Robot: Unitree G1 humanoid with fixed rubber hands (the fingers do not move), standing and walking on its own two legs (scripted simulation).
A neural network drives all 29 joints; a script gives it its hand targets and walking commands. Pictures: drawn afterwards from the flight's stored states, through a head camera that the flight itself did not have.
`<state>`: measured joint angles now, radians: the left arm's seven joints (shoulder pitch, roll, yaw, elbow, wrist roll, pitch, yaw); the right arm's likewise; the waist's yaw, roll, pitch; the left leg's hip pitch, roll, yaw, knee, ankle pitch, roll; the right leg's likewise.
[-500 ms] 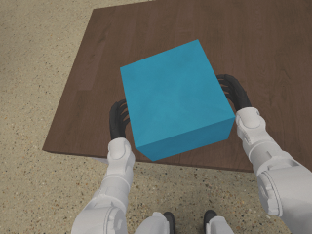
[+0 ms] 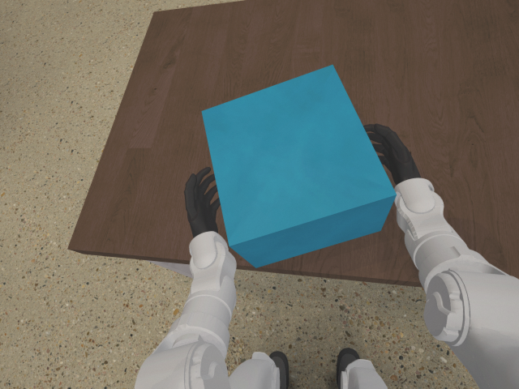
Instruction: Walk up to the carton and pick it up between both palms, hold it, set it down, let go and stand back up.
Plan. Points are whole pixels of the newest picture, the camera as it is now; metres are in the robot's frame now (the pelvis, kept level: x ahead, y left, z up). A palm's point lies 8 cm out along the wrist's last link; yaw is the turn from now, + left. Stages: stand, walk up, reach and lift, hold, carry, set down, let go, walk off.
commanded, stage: reach and lift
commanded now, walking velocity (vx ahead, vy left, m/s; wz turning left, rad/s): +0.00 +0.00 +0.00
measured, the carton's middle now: (292, 171) +0.46 +0.06 -0.05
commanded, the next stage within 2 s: none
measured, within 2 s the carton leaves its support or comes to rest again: leaves its support in 1.72 s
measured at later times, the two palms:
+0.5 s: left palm (205, 224) +0.35 +0.18 -0.03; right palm (400, 170) +0.46 -0.12 -0.04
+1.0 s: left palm (205, 224) +0.35 +0.18 -0.03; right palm (400, 171) +0.46 -0.12 -0.04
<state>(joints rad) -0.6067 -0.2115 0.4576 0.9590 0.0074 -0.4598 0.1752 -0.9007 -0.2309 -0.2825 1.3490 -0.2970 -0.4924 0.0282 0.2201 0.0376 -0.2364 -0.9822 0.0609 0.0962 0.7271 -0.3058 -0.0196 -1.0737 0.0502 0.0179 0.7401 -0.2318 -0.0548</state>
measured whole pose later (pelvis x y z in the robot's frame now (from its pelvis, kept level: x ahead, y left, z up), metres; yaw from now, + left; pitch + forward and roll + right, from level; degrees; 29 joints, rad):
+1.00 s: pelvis +0.00 +0.01 +0.00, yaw +0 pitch +33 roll +1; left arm -0.61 -0.24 0.48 0.97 0.03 -0.51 0.18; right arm -0.95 -0.27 -0.32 1.50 -0.32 -0.61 0.03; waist 0.21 0.04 -0.24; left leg -0.99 0.06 0.09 0.73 -0.31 -0.02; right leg -1.07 0.05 0.02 0.71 -0.22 -0.05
